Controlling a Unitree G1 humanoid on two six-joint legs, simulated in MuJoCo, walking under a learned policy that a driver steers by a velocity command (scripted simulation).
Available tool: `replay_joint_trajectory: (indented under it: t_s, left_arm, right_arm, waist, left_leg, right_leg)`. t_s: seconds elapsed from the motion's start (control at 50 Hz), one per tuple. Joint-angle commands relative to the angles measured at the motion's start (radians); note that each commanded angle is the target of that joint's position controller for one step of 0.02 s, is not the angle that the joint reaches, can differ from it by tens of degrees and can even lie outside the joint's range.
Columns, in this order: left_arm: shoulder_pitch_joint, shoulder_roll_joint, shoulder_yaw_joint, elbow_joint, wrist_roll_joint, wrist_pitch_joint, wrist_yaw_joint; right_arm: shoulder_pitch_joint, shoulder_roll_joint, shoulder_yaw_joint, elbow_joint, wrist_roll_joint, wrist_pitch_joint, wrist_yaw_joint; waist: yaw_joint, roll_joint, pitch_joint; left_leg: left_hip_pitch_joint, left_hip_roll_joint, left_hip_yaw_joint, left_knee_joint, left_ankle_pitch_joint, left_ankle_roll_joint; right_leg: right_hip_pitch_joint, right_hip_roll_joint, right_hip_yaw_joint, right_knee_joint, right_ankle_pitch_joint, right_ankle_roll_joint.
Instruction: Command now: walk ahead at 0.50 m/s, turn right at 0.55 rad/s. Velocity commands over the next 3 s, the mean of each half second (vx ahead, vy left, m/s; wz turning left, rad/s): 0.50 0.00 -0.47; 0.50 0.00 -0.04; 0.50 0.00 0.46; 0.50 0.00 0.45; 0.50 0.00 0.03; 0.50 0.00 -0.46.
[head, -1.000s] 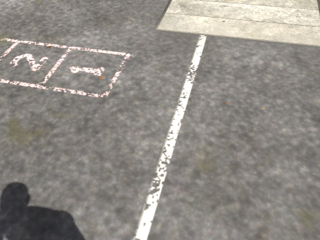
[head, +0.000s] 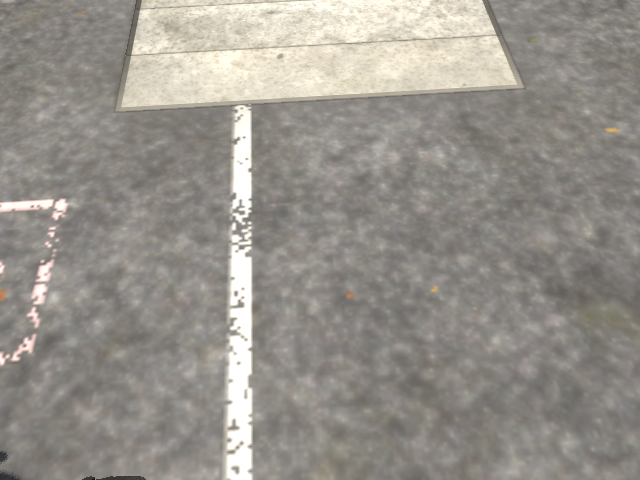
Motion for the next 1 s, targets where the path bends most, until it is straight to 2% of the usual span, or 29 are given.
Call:
replay_joint_trajectory:
  t_s: [0.02, 0.04, 0.06, 0.08, 0.14, 0.2, 0.26, 0.3, 0.34, 0.4, 0.42, 0.44, 0.46, 0.48, 0.5, 0.52, 0.54, 0.56, 0.58, 0.62, 0.68, 0.78, 0.84, 0.88, 0.92, 0.94, 0.96, 0.98, 1.0]
  left_arm:
    - [0.350, 0.214, 0.066, 0.007, 0.020, -0.011, 0.021]
    - [0.283, 0.175, 0.055, -0.004, 0.015, -0.020, 0.022]
    - [0.206, 0.143, 0.045, -0.022, 0.013, -0.023, 0.021]
    - [0.161, 0.117, 0.035, -0.039, 0.021, -0.026, 0.023]
    - [0.157, 0.144, 0.039, -0.051, 0.014, -0.028, 0.036]
    - [0.204, 0.181, 0.050, -0.046, 0.009, -0.022, 0.058]
    - [0.246, 0.184, 0.052, -0.040, 0.005, -0.011, 0.064]
    - [0.281, 0.175, 0.048, -0.025, 0.005, -0.011, 0.063]
    - [0.310, 0.156, 0.042, -0.008, 0.003, -0.010, 0.065]
    - [0.309, 0.162, 0.043, 0.000, 0.012, 0.000, 0.070]
    - [0.295, 0.157, 0.040, -0.004, 0.013, 0.003, 0.069]
    - [0.285, 0.128, 0.028, -0.013, 0.019, 0.004, 0.066]
    - [0.321, 0.090, 0.010, -0.032, 0.034, 0.001, 0.068]
    - [0.462, 0.038, -0.005, -0.027, 0.001, -0.012, 0.065]
    - [0.414, 0.128, 0.007, -0.014, -0.013, -0.017, 0.066]
    - [0.290, 0.169, 0.017, -0.038, -0.013, -0.019, 0.064]
    - [0.218, 0.160, 0.014, -0.056, 0.003, -0.021, 0.065]
    - [0.188, 0.147, 0.015, -0.068, 0.017, -0.025, 0.063]
    - [0.198, 0.132, 0.016, -0.069, 0.020, -0.025, 0.060]
    - [0.220, 0.096, 0.009, -0.064, 0.015, -0.020, 0.057]
    - [0.140, 0.069, -0.005, -0.098, 0.024, -0.019, 0.058]
    - [-0.008, 0.047, -0.018, -0.131, 0.015, -0.030, 0.042]
    - [-0.086, 0.055, -0.017, -0.160, 0.006, -0.035, 0.028]
    - [-0.115, 0.070, -0.011, -0.181, 0.006, -0.043, 0.018]
    - [-0.041, 0.105, 0.005, -0.167, 0.009, -0.052, 0.017]
    - [0.079, 0.141, 0.025, -0.132, 0.014, -0.053, 0.024]
    - [0.247, 0.197, 0.048, -0.098, 0.029, -0.052, 0.035]
    - [0.374, 0.297, 0.070, -0.085, 0.050, -0.041, 0.046]
    - [0.399, 0.246, 0.058, -0.072, 0.042, -0.033, 0.043]
  right_arm:
    - [-0.113, -0.134, -0.013, -0.170, 0.046, -0.101, 0.031]
    - [-0.138, -0.127, -0.008, -0.182, 0.046, -0.113, 0.029]
    - [-0.137, -0.126, -0.014, -0.170, 0.024, -0.111, 0.021]
    - [-0.114, -0.140, -0.024, -0.165, 0.011, -0.097, 0.019]
    - [-0.102, -0.109, -0.025, -0.179, -0.012, -0.059, 0.018]
    - [-0.221, -0.080, -0.013, -0.223, -0.018, -0.049, 0.013]
    - [-0.325, -0.060, -0.003, -0.255, -0.008, -0.056, 0.020]
    - [-0.358, -0.070, -0.004, -0.269, 0.003, -0.062, 0.029]
    - [-0.371, -0.092, -0.009, -0.278, 0.004, -0.071, 0.039]
    - [-0.332, -0.124, -0.022, -0.275, 0.002, -0.086, 0.047]
    - [-0.262, -0.139, -0.032, -0.256, -0.002, -0.090, 0.045]
    - [-0.147, -0.173, -0.048, -0.230, -0.012, -0.094, 0.041]
    - [0.009, -0.234, -0.063, -0.215, -0.021, -0.094, 0.038]
    - [0.107, -0.278, -0.081, -0.160, -0.013, -0.078, 0.049]
    - [0.101, -0.184, -0.057, -0.166, 0.018, -0.076, 0.054]
    - [0.033, -0.138, -0.043, -0.180, 0.019, -0.069, 0.051]
    - [-0.025, -0.126, -0.035, -0.193, 0.005, -0.063, 0.049]
    - [-0.057, -0.109, -0.028, -0.192, -0.004, -0.059, 0.048]
    - [-0.068, -0.094, -0.021, -0.191, -0.013, -0.061, 0.046]
    - [-0.055, -0.092, -0.019, -0.178, -0.005, -0.064, 0.045]
    - [-0.024, -0.140, -0.032, -0.157, 0.007, -0.062, 0.035]
    - [0.039, -0.163, -0.033, -0.126, 0.020, -0.043, 0.027]
    - [0.092, -0.168, -0.031, -0.099, 0.024, -0.030, 0.027]
    - [0.109, -0.174, -0.033, -0.087, 0.028, -0.018, 0.024]
    - [0.086, -0.199, -0.040, -0.087, 0.029, -0.007, 0.018]
    - [0.070, -0.193, -0.036, -0.092, 0.029, -0.005, 0.016]
    - [0.054, -0.152, -0.019, -0.113, 0.015, -0.009, 0.017]
    - [0.132, -0.042, 0.013, -0.144, -0.001, -0.026, 0.019]
    - [0.166, -0.068, 0.012, -0.134, 0.025, -0.042, 0.023]
  waist:
    - [0.162, -0.112, -0.341]
    - [0.119, -0.034, -0.238]
    - [0.068, 0.030, -0.165]
    - [0.030, 0.017, -0.142]
    - [-0.005, 0.008, -0.103]
    - [0.028, -0.018, -0.064]
    - [0.075, -0.064, -0.059]
    - [0.096, -0.085, -0.063]
    - [0.102, -0.092, -0.062]
    - [0.071, -0.124, -0.059]
    - [0.031, -0.129, -0.084]
    - [-0.023, -0.109, -0.173]
    - [-0.064, 0.017, -0.324]
    - [-0.021, 0.347, -0.408]
    - [-0.053, 0.227, -0.323]
    - [-0.066, 0.125, -0.187]
    - [-0.046, 0.049, -0.118]
    - [-0.023, 0.041, -0.075]
    - [0.002, 0.070, -0.076]
    - [0.017, 0.103, -0.086]
    - [0.002, 0.080, -0.065]
    - [-0.050, 0.077, -0.039]
    - [-0.073, 0.081, -0.017]
    - [-0.062, 0.085, -0.003]
    - [-0.001, 0.098, -0.038]
    - [0.064, 0.084, -0.110]
    - [0.140, 0.052, -0.242]
    - [0.141, -0.172, -0.406]
    - [0.140, -0.276, -0.491]
  left_leg:
    - [-0.768, -0.052, -0.274, 0.578, -0.024, 0.044]
    - [-0.750, -0.004, -0.268, 0.486, 0.065, 0.061]
    - [-0.684, 0.030, -0.259, 0.389, 0.107, 0.055]
    - [-0.604, 0.055, -0.264, 0.330, 0.137, 0.045]
    - [-0.536, 0.060, -0.237, 0.195, 0.185, -0.007]
    - [-0.540, 0.028, -0.213, -0.032, 0.364, -0.047]
    - [-0.459, -0.027, -0.199, -0.258, 0.554, -0.046]
    - [-0.431, -0.036, -0.203, -0.316, 0.610, -0.037]
    - [-0.443, -0.031, -0.221, -0.361, 0.586, -0.014]
    - [-0.412, -0.037, -0.208, -0.395, 0.456, 0.037]
    - [-0.322, -0.055, -0.183, -0.430, 0.441, 0.063]
    - [-0.141, -0.018, -0.209, -0.416, 0.465, 0.105]
    - [0.153, 0.150, -0.412, -0.374, 0.474, 0.189]
    - [0.417, 0.322, -0.868, -0.514, 0.208, 0.331]
    - [0.389, 0.319, -0.939, -0.577, -0.023, 0.305]
    - [0.261, 0.287, -0.790, -0.591, -0.007, 0.264]
    - [0.130, 0.248, -0.677, -0.608, 0.108, 0.246]
    - [0.040, 0.214, -0.604, -0.629, 0.216, 0.247]
    - [-0.012, 0.183, -0.546, -0.648, 0.297, 0.238]
    - [-0.045, 0.156, -0.468, -0.678, 0.401, 0.247]
    - [-0.055, 0.160, -0.392, -0.719, 0.514, 0.264]
    - [-0.056, 0.114, -0.270, -0.723, 0.539, 0.218]
    - [0.002, 0.149, -0.281, -0.698, 0.529, 0.210]
    - [0.045, 0.177, -0.316, -0.657, 0.558, 0.199]
    - [0.056, 0.178, -0.328, -0.569, 0.684, 0.177]
    - [0.020, 0.136, -0.297, -0.441, 0.793, 0.154]
    - [-0.123, 0.082, -0.261, -0.216, 0.700, 0.118]
    - [-0.484, -0.057, -0.179, 0.163, 0.262, 0.047]
    - [-0.634, -0.086, -0.278, 0.347, -0.113, 0.039]
  right_leg:
    - [0.920, -0.349, 0.794, -0.357, -0.086, -0.282]
    - [0.767, -0.306, 0.646, -0.355, 0.002, -0.240]
    - [0.607, -0.262, 0.540, -0.367, 0.114, -0.210]
    - [0.502, -0.233, 0.475, -0.387, 0.194, -0.195]
    - [0.351, -0.194, 0.395, -0.431, 0.297, -0.196]
    - [0.284, -0.142, 0.321, -0.439, 0.283, -0.165]
    - [0.251, -0.099, 0.296, -0.414, 0.169, -0.108]
    - [0.282, -0.123, 0.320, -0.401, 0.113, -0.095]
    - [0.364, -0.159, 0.362, -0.354, 0.092, -0.088]
    - [0.458, -0.207, 0.415, -0.277, 0.182, -0.071]
    - [0.467, -0.183, 0.403, -0.210, 0.296, -0.055]
    - [0.432, -0.129, 0.363, -0.057, 0.367, -0.027]
    - [0.251, -0.044, 0.288, 0.233, 0.172, 0.018]
    - [-0.095, 0.081, 0.212, 0.538, -0.380, 0.086]
    - [-0.225, 0.029, 0.280, 0.648, -0.406, 0.083]
    - [-0.268, -0.012, 0.254, 0.662, -0.314, 0.080]
    - [-0.242, -0.055, 0.210, 0.626, -0.239, 0.080]
    - [-0.216, -0.089, 0.195, 0.563, -0.187, 0.081]
    - [-0.163, -0.116, 0.187, 0.518, -0.157, 0.082]
    - [-0.127, -0.129, 0.158, 0.447, -0.146, 0.092]
    - [-0.162, -0.145, 0.129, 0.288, -0.060, 0.118]
    - [-0.082, -0.108, 0.084, -0.002, 0.190, 0.126]
    - [-0.072, -0.089, 0.077, -0.077, 0.198, 0.114]
    - [-0.057, -0.077, 0.086, -0.123, 0.135, 0.094]
    - [0.074, -0.049, 0.074, -0.175, 0.088, 0.069]
    - [0.257, -0.033, 0.058, -0.207, 0.103, 0.045]
    - [0.538, -0.127, 0.137, -0.158, 0.134, -0.003]
    - [0.923, -0.395, 0.492, -0.158, 0.105, -0.116]
    - [0.944, -0.480, 0.770, -0.291, -0.058, -0.189]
